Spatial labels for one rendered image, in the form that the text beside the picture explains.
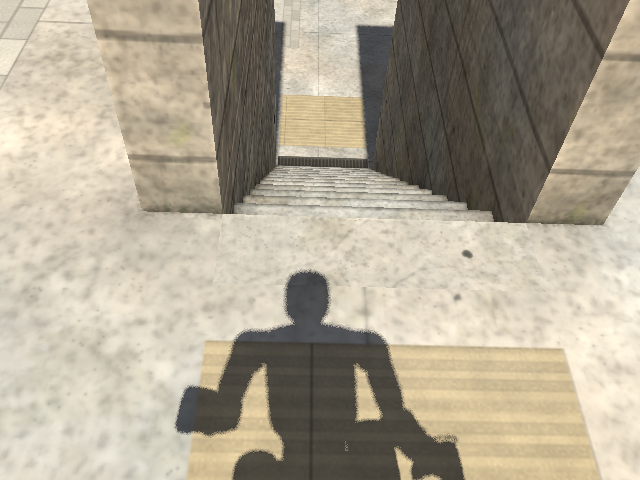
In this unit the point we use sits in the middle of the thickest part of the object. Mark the stairs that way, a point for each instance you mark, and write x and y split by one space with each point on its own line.
349 193

